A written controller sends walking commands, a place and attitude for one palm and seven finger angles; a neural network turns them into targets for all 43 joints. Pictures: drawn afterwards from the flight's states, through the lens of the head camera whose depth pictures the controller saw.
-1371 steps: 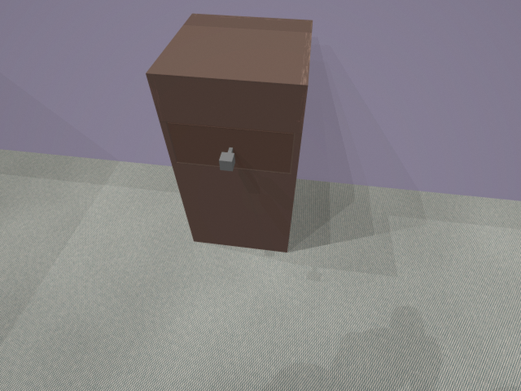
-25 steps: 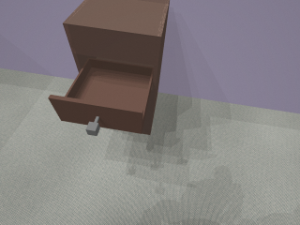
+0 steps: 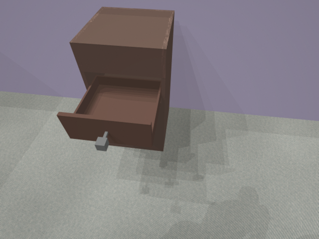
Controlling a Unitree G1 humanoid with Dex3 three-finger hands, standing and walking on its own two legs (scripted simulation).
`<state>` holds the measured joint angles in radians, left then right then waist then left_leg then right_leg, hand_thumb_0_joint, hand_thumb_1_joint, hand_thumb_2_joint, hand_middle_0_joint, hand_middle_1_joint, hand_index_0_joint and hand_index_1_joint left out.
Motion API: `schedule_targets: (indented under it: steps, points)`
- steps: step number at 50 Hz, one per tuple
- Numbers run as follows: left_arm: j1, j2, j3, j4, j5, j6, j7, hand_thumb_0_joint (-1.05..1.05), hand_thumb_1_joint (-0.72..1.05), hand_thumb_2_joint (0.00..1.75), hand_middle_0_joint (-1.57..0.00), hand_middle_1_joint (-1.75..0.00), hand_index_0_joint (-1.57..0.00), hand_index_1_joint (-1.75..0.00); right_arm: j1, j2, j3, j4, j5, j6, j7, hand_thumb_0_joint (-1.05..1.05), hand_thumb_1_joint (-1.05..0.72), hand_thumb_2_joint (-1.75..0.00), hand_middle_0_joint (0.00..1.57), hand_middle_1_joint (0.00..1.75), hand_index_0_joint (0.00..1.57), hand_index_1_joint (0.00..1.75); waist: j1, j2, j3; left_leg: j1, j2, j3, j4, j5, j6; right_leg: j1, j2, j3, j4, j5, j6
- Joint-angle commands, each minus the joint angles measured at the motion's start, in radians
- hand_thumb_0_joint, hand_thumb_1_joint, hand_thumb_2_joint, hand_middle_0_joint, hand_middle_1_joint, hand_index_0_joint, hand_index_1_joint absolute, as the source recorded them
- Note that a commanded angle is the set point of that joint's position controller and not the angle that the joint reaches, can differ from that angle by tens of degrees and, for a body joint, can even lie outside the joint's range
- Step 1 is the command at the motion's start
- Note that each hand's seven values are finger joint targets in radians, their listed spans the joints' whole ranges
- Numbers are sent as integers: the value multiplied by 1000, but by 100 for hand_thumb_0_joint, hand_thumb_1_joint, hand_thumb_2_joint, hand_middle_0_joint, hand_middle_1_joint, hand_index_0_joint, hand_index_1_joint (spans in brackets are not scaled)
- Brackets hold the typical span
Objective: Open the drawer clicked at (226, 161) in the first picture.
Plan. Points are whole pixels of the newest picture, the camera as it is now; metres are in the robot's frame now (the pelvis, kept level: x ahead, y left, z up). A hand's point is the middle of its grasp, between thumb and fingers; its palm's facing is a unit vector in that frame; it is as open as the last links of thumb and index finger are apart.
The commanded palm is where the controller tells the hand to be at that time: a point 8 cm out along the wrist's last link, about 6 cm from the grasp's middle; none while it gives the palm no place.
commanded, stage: let the arm hang, fingers relaxed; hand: left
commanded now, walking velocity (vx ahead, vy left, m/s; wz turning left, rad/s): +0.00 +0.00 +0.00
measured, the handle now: (103, 140) +0.51 +0.27 -0.19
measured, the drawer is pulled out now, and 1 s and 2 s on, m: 0.30 0.30 0.30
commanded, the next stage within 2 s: look to check the result in 0.22 s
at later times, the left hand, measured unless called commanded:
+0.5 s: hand out of the picture -0.03 +0.15 -0.18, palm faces +0.07 -0.98 -0.18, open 7.4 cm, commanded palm none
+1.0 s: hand out of the picture -0.01 +0.14 -0.18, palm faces +0.07 -0.98 -0.18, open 7.4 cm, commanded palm none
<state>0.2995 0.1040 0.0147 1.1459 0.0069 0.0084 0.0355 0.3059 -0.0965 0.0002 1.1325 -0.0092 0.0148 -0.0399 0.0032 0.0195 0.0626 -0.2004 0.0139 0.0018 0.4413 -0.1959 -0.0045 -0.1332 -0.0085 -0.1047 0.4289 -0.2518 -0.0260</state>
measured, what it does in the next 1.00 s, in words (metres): stands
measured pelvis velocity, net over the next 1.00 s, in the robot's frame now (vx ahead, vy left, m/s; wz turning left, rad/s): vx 0.01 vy -0.02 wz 0.00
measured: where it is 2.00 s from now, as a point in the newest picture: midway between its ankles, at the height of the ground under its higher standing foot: outside the picture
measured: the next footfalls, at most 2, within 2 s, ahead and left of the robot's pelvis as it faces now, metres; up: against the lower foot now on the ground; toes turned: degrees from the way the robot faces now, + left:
none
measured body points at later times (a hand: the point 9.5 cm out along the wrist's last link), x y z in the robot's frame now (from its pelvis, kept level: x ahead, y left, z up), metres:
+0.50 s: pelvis +0.00 -0.01 +0.00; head +0.01 -0.02 +0.45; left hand -0.03 +0.20 -0.16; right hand -0.03 -0.21 -0.17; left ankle +0.03 +0.12 -0.74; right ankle -0.01 -0.10 -0.74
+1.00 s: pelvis +0.01 -0.02 +0.00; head +0.02 -0.03 +0.45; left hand -0.01 +0.19 -0.16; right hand -0.02 -0.22 -0.17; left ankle +0.03 +0.12 -0.74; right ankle -0.01 -0.10 -0.74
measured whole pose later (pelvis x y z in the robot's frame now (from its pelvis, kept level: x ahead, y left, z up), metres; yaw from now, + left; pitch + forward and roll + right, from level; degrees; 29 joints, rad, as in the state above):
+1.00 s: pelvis +0.01 -0.02 +0.00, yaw +0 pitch -2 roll +0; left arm 0.29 0.11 0.03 1.15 0.00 0.00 0.04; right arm 0.30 -0.09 -0.01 1.13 -0.01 0.01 -0.05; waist 0.00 0.01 0.08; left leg -0.19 0.05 -0.01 0.43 -0.20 -0.04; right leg -0.12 0.03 -0.11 0.41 -0.25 -0.06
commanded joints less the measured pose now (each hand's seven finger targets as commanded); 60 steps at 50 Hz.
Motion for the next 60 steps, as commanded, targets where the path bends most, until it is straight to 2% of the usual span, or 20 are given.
schedule_targets:
  steps: [1,2,4,8,10,12,15,16,18,23,27,33,34,37,40,42,47,53,56,60]
  points:
    - [91,102,23,-11,3,-2,5,0,90,90,-20,-30,-20,-30,102,-72,-18,-20,-6,-4,-9,0,-90,-90,20,30,20,30,-7,-11,93,-51,60,-61,-93,-15,38,-89,-79,95,-123,-65,-27]
    - [94,101,24,-13,2,-3,4,0,90,90,-20,-30,-20,-30,102,-72,-17,-21,-6,-6,-10,0,-90,-90,20,30,20,30,-5,14,83,-48,58,-60,-92,-7,37,-84,-81,100,-123,-57,-29]
    - [99,99,25,-16,3,-6,5,0,90,90,-20,-30,-20,-30,103,-70,-20,-25,-5,-8,-11,0,-90,-90,20,30,20,30,-3,2,70,-34,63,-62,-84,13,37,-86,-77,97,-119,-43,-30]
    - [91,96,29,-18,1,-6,4,0,90,90,-20,-30,-20,-30,109,-62,-20,-24,-6,-9,-12,0,-90,-90,20,30,20,30,-3,22,72,-48,61,-55,-82,26,34,-73,-83,99,-121,-29,-32]
    - [90,93,28,-15,1,-6,5,0,90,90,-20,-30,-20,-30,110,-64,-20,-23,-5,-10,-13,0,-90,-90,20,30,20,30,-3,2,66,-34,67,-58,-77,49,35,-71,-82,91,-115,-9,-31]
    - [90,96,30,-17,0,-7,4,0,90,90,-20,-30,-20,-30,112,-62,-20,-22,-4,-11,-13,0,-90,-90,20,30,20,30,-3,12,51,-28,65,-55,-72,72,33,-58,-85,96,-117,7,-31]
    - [92,93,28,-14,1,-9,7,0,90,90,-20,-30,-20,-30,113,-62,-22,-22,-4,-8,-14,0,-90,-90,20,30,20,30,-7,-7,59,-16,67,-52,-64,68,32,-74,-86,98,-128,-3,-33]
    - [88,96,28,-16,0,-9,6,0,90,90,-20,-30,-20,-30,116,-63,-21,-20,-4,-9,-13,0,-90,-90,20,30,20,30,-9,7,54,-19,67,-52,-66,79,31,-66,-87,98,-123,8,-33]
    - [89,99,29,-14,-1,-9,6,0,90,90,-20,-30,-20,-30,114,-64,-21,-19,-4,-6,-13,0,-90,-90,20,30,20,30,-8,-15,63,-21,64,-48,-63,58,29,-77,-89,101,-136,-24,-33]
    - [94,100,27,-12,0,-10,6,0,90,90,-20,-30,-20,-30,109,-62,-21,-18,-5,-4,-11,0,-90,-90,20,30,20,30,-9,-3,74,-14,62,-40,-56,56,26,-96,-92,110,-147,-43,-36]
    - [91,100,28,-11,-1,-11,7,0,90,90,-20,-30,-20,-30,110,-63,-21,-17,-4,-8,-13,0,-90,-90,20,30,20,30,-8,13,59,-8,69,-44,-63,79,26,-75,-86,105,-136,-2,-33]
    - [91,100,29,-9,0,-10,6,0,90,90,-20,-30,-20,-30,101,-63,-21,-17,-5,-6,-12,0,-90,-90,20,30,20,30,-9,-10,71,-6,65,-40,-61,62,23,-90,-89,109,-148,-35,-34]
    - [95,97,27,-9,0,-12,8,0,90,90,-20,-30,-20,-30,100,-65,-23,-21,-3,-6,-13,0,-90,-90,20,30,20,30,-7,-17,65,6,70,-42,-57,71,25,-96,-84,110,-148,-27,-34]
    - [89,99,28,-12,-1,-12,7,0,90,90,-20,-30,-20,-30,98,-65,-21,-16,-4,-10,-14,0,-90,-90,20,30,20,30,-7,14,57,-1,72,-43,-63,96,24,-67,-86,106,-137,23,-33]
    - [89,95,28,-10,-1,-14,7,0,90,90,-20,-30,-20,-30,94,-67,-22,-18,-4,-9,-14,0,-90,-90,20,30,20,30,-7,-16,55,7,73,-42,-61,96,24,-68,-88,103,-142,24,-32]
    - [87,99,29,-14,-1,-14,7,0,90,90,-20,-30,-20,-30,92,-68,-22,-15,-4,-10,-14,0,-90,-90,20,30,20,30,-7,8,50,7,71,-38,-60,102,20,-59,-89,107,-141,39,-32]
    - [79,102,31,-16,-2,-15,8,0,90,90,-20,-30,-20,-30,90,-69,-22,-15,-3,-10,-15,0,-90,-90,20,30,20,30,-7,-3,46,7,74,-36,-60,118,19,-43,-88,103,-135,81,-31]
    - [74,105,31,-17,-2,-13,7,0,90,90,-20,-30,-20,-30,87,-71,-22,-14,-4,-9,-15,0,-90,-90,20,30,20,30,-6,1,62,3,72,-37,-65,102,17,-50,-89,104,-146,48,-31]
    - [69,107,32,-19,-2,-15,7,0,90,90,-20,-30,-20,-30,90,-75,-23,-13,-3,-11,-16,0,-90,-90,20,30,20,30,-7,-7,40,13,77,-37,-64,127,17,-32,-86,99,-135,88,-30]
    - [67,104,31,-18,-2,-15,8,0,90,90,-20,-30,-20,-30,85,-79,-23,-15,-4,-12,-17,0,-90,-90,20,30,20,30,-7,3,45,23,81,-38,-67,142,19,-35,-84,96,-130,111,-30]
